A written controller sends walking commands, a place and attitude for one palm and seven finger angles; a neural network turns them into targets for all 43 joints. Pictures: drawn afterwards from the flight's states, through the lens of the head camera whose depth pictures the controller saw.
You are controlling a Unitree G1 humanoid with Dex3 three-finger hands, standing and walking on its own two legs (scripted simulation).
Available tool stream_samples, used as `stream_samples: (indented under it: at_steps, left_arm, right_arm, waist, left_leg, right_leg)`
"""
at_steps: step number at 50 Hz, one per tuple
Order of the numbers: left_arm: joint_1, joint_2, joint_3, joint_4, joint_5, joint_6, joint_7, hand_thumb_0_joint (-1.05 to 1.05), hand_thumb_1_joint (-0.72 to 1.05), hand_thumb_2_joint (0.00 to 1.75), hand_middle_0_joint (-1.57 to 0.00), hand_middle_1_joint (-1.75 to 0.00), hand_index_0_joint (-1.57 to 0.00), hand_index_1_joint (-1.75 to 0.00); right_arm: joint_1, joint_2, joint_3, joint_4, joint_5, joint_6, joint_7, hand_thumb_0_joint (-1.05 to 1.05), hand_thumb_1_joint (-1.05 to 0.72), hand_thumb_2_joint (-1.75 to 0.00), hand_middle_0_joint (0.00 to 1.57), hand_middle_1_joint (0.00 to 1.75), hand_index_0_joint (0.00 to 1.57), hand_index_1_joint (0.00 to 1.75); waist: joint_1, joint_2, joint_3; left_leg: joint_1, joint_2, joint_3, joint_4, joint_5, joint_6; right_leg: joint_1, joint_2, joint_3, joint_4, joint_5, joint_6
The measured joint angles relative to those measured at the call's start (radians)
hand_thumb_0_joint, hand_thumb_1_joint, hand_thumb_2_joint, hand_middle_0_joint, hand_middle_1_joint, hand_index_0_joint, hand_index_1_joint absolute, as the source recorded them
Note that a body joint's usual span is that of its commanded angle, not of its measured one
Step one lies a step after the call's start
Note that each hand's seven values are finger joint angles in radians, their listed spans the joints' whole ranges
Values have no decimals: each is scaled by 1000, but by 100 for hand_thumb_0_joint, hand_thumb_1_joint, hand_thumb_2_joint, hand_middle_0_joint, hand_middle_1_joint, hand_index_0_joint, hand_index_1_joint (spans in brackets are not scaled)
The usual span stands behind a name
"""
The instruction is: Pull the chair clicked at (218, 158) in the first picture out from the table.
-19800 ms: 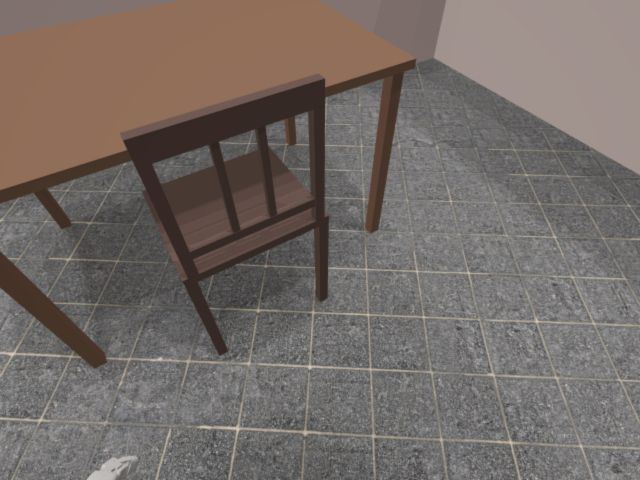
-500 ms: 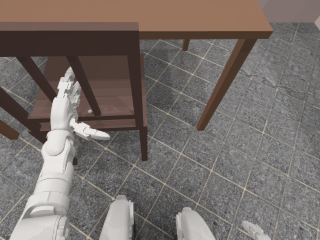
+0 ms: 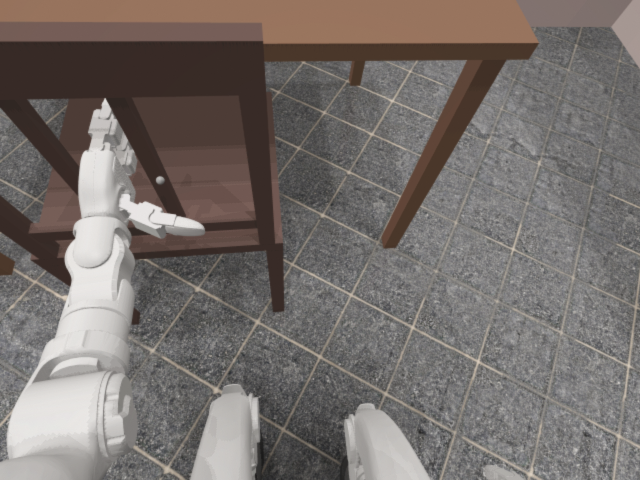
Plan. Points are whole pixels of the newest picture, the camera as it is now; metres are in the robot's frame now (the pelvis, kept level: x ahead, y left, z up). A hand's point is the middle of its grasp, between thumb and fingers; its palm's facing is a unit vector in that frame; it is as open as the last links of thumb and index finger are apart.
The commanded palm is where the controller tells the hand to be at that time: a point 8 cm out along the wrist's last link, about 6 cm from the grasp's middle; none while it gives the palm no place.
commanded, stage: push the fingers through the gap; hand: left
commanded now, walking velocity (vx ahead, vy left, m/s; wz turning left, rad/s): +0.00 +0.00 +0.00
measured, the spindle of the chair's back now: (71, 173) +0.49 +0.30 +0.02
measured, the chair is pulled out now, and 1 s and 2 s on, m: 0.00 0.00 0.04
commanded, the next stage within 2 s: hook a spindle and tug to test in 0.36 s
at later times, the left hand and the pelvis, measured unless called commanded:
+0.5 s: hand (169, 180) +0.47 +0.17 +0.04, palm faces +0.05 -1.00 -0.04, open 16.9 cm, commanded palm +0.45 +0.21 +0.04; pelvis +0.00 +0.00 +0.00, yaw +0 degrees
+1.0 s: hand (171, 176) +0.47 +0.17 +0.04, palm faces +0.08 -1.00 -0.04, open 12.4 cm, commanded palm +0.45 +0.21 +0.04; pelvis +0.01 +0.00 +0.00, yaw +0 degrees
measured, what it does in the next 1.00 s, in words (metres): stands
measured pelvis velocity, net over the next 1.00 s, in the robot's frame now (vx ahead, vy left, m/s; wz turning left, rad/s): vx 0.01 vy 0.00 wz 0.00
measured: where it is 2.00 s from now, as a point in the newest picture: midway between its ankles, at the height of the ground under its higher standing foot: outside the picture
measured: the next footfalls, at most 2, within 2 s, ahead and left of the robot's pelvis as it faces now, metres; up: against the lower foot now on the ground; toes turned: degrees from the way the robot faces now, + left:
none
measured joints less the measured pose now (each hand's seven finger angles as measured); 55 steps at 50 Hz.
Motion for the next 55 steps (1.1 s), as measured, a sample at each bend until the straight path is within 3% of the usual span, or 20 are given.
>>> stream_samples:
  at_steps: [29, 35, 43, 55]
  left_arm:
    - [8, -24, -1, -6, 7, 5, 15, -1, -50, 30, -8, -13, -8, -13]
    - [28, -32, -7, -38, 10, -10, 28, -2, -49, 30, -14, -33, -14, -33]
    - [6, -25, -4, -8, 8, 2, 30, -1, -46, 31, -27, -72, -26, -72]
    - [22, -14, -1, -30, -5, 14, 19, -1, 0, 51, -45, -129, -42, -129]
  right_arm:
    - [-13, 8, -2, -20, -2, 25, 11, 0, -90, -90, 20, 30, 21, 30]
    - [-9, 9, -5, -21, -2, 28, 14, 0, -90, -90, 20, 30, 20, 30]
    - [-4, 8, -3, -17, 0, 29, 13, 0, -90, -90, 20, 30, 21, 30]
    - [3, 7, -7, -14, 3, 31, 15, 0, -90, -90, 20, 30, 20, 30]
  waist:
    - [-3, 4, 1]
    - [1, 4, -1]
    - [-1, 4, 3]
    - [-2, 3, 0]
  left_leg:
    - [5, 1, 3, -8, -5, -2]
    - [11, 2, 7, -11, -7, -3]
    - [7, 1, 1, -8, -7, -6]
    - [13, 3, 4, -13, -10, -6]
  right_leg:
    - [3, 1, 3, -8, -3, -1]
    - [5, 2, 8, -8, -4, -2]
    - [3, 2, 3, -4, -7, -6]
    - [8, 4, 6, -12, -6, -5]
